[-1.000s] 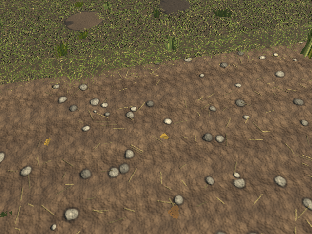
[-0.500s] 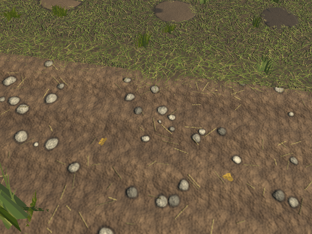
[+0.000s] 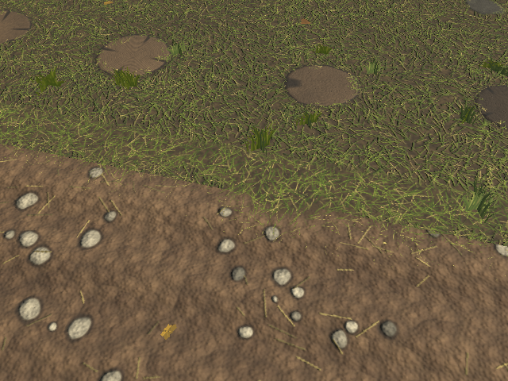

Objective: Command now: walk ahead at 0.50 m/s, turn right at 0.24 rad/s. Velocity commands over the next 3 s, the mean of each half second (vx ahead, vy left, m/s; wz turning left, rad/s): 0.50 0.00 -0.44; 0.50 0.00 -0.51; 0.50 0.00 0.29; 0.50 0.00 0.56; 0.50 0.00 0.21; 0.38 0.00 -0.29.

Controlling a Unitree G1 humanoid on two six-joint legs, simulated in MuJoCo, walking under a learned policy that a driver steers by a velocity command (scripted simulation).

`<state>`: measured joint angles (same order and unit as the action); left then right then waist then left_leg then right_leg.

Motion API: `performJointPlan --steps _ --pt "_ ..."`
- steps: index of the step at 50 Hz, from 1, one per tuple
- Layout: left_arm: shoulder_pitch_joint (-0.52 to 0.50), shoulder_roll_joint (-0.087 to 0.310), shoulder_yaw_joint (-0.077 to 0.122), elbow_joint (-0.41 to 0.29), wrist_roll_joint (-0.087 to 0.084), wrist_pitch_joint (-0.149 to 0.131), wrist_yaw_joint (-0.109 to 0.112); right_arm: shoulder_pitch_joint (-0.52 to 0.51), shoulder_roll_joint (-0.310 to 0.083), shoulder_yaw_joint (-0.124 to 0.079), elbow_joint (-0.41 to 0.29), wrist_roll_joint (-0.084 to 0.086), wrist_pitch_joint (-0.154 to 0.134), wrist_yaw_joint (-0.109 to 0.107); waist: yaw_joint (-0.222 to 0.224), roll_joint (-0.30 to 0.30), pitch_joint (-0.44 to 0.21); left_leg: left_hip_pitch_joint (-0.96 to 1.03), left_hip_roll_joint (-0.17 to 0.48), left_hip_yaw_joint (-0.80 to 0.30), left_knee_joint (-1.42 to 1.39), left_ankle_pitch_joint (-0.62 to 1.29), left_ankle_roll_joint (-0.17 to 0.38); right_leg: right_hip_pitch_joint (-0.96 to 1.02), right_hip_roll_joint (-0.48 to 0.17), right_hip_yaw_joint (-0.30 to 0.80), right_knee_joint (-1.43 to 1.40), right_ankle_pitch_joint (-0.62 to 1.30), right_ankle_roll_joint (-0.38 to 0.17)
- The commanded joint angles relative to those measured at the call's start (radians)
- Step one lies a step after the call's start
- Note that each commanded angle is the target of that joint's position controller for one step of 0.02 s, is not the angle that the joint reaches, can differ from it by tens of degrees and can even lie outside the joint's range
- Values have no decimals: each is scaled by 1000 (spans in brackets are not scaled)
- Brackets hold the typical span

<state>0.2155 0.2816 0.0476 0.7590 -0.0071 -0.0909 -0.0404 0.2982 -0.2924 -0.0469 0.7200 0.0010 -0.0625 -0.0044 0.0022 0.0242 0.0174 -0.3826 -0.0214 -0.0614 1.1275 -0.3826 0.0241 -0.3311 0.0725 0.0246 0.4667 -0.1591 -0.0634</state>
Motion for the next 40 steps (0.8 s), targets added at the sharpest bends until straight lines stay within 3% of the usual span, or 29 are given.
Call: performJointPlan --steps 1,4,7,12,14,16,17,18,19,20,21,22,23,25,29,34,38,40 --pt "43 114 25 -57 5 1 13 -66 -95 -30 -113 -17 -39 1 11 -106 -40 -278 89 -35 -81 80 -21 270 -246 403 -249 39 -183" --pt "70 143 36 -46 -8 5 31 -107 -65 -19 -124 -17 -34 -1 10 -113 -36 -248 75 -1 -244 109 -62 206 -228 335 -266 147 -199" --pt "105 172 47 -32 -14 17 47 -215 -40 -7 -141 -12 -38 3 44 -107 -14 -184 51 1 -439 293 -83 141 -196 286 -264 147 -169" --pt "185 167 49 -11 -24 40 58 -339 -59 -12 -165 7 -56 20 79 -113 -8 -75 2 -20 -612 402 -81 145 -198 339 -200 82 -139" --pt "182 171 53 -13 -24 47 61 -334 -82 -22 -166 11 -63 22 60 -131 -9 -26 0 -31 -654 354 -63 175 -212 391 -158 63 -122" --pt "157 155 52 -23 -22 53 61 -236 -109 -40 -139 10 -69 16 -3 -141 -38 130 11 -16 -716 332 -22 157 -186 397 -71 98 -91" --pt "143 119 40 -36 -15 50 58 -132 -141 -55 -122 -1 -71 7 -56 -120 -116 309 75 -55 -710 311 19 101 -140 354 71 111 -60" --pt "154 54 18 -59 7 45 56 28 -202 -70 -105 -10 -66 -3 -111 22 -259 561 261 -236 -694 260 82 -38 -64 250 364 -104 -20" --pt "275 30 7 -91 -27 36 56 74 -249 -82 -70 -13 -49 7 -48 342 -332 751 441 -664 -794 17 220 -342 18 147 619 -452 20" --pt "251 130 28 -62 -38 40 61 35 -154 -63 -83 1 -45 12 -62 200 -218 669 427 -668 -831 -141 202 -444 -65 160 740 -402 35" --pt "158 166 40 -72 -30 45 59 -1 -105 -50 -85 4 -43 10 -78 111 -105 560 381 -511 -841 -75 167 -462 -91 140 766 -308 43" --pt "123 150 41 -76 -22 50 59 -43 -88 -41 -84 -3 -42 12 -58 48 -53 461 337 -396 -861 58 152 -430 -120 120 756 -239 54" --pt "96 138 43 -87 -14 52 55 -70 -68 -36 -74 -8 -40 13 -42 49 -13 393 304 -316 -883 154 151 -418 -143 115 721 -195 61" --pt "91 101 40 -101 -22 61 43 -89 -61 -35 -58 -13 -47 12 -18 95 2 308 268 -196 -929 249 146 -365 -176 92 688 -151 68" --pt "17 65 28 -145 -14 68 32 -78 -107 -51 -19 -6 -55 9 -19 55 17 296 279 -60 -977 401 176 -406 -195 76 564 -40 91" --pt "-119 48 12 -183 -14 53 1 -53 -153 -59 19 2 -41 2 -64 25 38 317 255 110 -977 478 140 -334 -174 7 292 185 69" --pt "-205 64 16 -234 -17 55 -18 -4 -191 -70 53 22 -21 0 -74 30 60 421 293 167 -930 570 110 -317 -148 -40 185 116 22" --pt "-175 95 32 -243 -11 62 -21 -5 -222 -79 56 30 -8 -5 -36 59 18 461 296 207 -811 874 89 -219 -90 -95 165 10 -18"
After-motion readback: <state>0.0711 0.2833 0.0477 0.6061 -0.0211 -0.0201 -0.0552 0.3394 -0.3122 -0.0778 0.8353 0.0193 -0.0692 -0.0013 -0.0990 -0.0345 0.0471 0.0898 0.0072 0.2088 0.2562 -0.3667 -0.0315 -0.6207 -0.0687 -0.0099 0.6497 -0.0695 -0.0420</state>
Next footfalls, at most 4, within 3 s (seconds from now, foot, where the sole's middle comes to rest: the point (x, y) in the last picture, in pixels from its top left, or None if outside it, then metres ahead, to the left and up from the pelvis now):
0.34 left None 0.36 0.11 -0.77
0.86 right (366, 365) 0.53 -0.24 -0.77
1.40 left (337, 242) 0.91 -0.20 -0.77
1.86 right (412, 191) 1.11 -0.48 -0.77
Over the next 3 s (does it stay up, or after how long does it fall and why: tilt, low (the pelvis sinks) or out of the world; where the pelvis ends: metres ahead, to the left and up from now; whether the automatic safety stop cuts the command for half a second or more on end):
stays up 1.53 -0.34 -0.01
